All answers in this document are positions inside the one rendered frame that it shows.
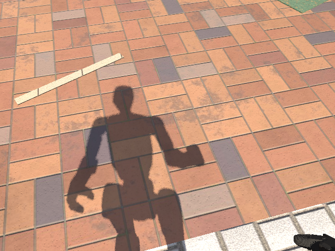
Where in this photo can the robot right hand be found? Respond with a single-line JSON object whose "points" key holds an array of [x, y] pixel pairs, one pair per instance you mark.
{"points": [[315, 242]]}

